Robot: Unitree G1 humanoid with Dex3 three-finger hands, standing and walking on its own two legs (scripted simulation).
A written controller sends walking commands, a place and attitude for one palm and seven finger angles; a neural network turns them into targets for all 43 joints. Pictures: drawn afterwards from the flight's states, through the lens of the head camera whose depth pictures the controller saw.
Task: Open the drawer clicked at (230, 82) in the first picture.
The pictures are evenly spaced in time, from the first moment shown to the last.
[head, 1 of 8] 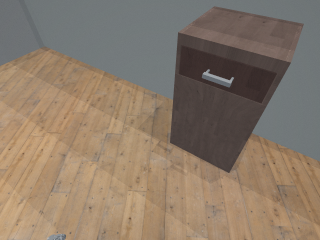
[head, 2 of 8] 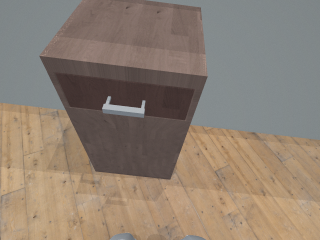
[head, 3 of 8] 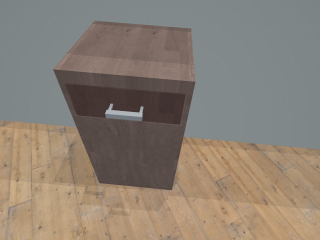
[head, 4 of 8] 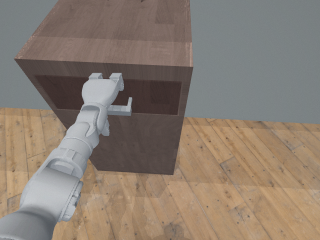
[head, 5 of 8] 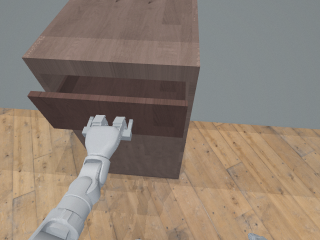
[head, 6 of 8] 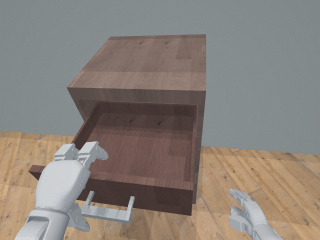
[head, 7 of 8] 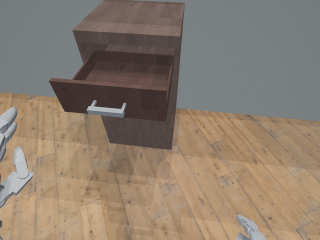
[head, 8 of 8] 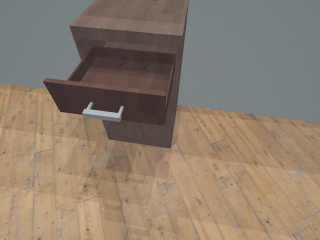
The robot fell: no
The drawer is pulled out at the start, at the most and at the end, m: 0.00 0.30 0.30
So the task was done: yes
